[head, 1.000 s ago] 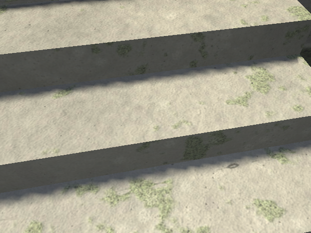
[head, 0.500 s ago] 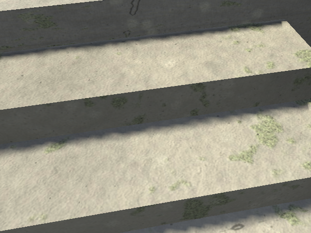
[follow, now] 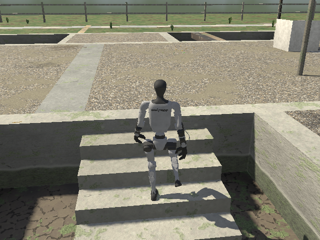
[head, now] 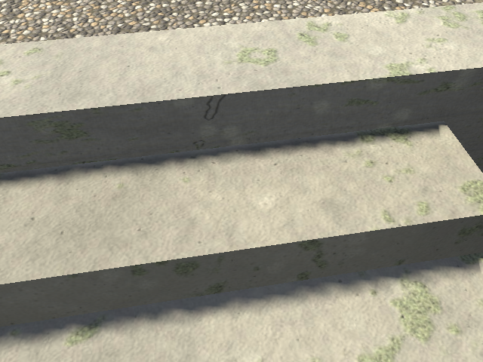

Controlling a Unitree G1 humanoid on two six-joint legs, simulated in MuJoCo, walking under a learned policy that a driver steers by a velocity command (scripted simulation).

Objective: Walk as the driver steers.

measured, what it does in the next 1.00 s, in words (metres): climbs, turning left: right foot, then left foot 0.18 m higher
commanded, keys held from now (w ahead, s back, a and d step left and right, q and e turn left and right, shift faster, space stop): w+q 0.62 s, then w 0.06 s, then no key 0.32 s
